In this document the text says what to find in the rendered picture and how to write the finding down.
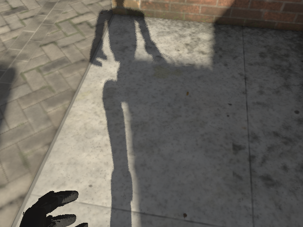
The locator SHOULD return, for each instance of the left robot hand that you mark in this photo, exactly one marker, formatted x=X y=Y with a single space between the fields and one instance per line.
x=35 y=216

